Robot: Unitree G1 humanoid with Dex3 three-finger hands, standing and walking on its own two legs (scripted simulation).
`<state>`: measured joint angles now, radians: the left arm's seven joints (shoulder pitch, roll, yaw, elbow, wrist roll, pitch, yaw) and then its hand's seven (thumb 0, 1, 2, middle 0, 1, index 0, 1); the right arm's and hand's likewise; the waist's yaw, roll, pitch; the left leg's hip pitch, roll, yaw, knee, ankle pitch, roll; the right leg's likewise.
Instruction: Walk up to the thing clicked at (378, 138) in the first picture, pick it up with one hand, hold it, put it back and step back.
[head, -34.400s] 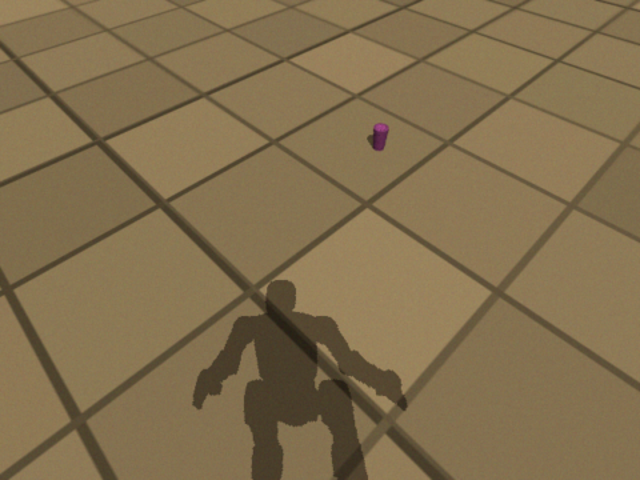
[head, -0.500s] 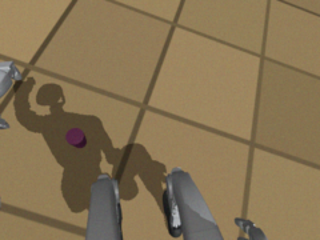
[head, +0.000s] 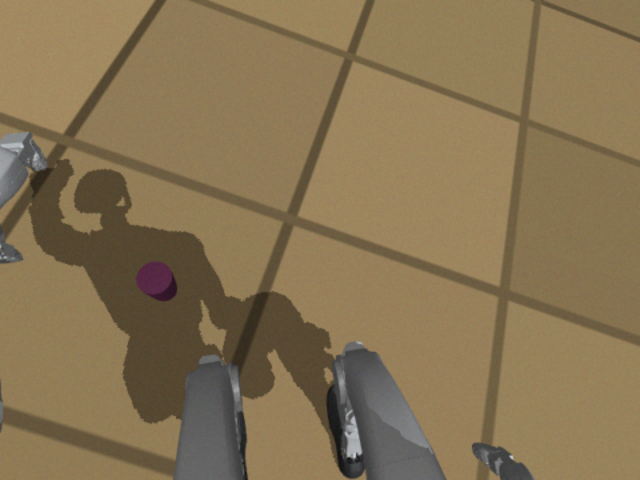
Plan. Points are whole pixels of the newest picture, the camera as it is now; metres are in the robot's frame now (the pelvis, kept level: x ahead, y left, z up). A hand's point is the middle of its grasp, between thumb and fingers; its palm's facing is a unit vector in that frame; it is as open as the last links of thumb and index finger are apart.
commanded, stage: go down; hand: left
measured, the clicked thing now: (160, 284) +0.47 +0.26 -0.53
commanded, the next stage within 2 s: none
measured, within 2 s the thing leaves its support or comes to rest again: neither
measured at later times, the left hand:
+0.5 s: hand (1, 217) +0.44 +0.34 -0.06, palm faces -0.42 -0.05 -0.90, open 13.1 cm
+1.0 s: hand (5, 218) +0.44 +0.34 -0.06, palm faces -0.43 -0.05 -0.90, open 13.1 cm
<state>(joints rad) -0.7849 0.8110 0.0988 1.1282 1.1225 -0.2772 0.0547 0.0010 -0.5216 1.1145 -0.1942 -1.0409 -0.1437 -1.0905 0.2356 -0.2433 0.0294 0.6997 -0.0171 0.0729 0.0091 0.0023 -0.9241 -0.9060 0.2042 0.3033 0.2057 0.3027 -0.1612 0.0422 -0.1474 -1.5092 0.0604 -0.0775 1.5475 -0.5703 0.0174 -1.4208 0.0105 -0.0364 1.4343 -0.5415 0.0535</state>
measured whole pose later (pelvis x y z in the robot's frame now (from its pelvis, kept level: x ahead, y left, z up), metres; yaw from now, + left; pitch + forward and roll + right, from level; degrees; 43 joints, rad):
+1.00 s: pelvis +0.00 +0.00 +0.00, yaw +0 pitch +30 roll -7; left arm -0.77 0.80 0.11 1.16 1.14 -0.28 0.09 0.00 -0.46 1.07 -0.24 -1.01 -0.20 -1.05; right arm 0.25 -0.25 0.02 0.70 -0.02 0.07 0.02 0.00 -0.92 -0.91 0.20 0.30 0.21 0.30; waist -0.16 0.04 -0.15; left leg -1.49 0.06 -0.08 1.53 -0.57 0.01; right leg -1.41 0.02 -0.03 1.42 -0.54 0.05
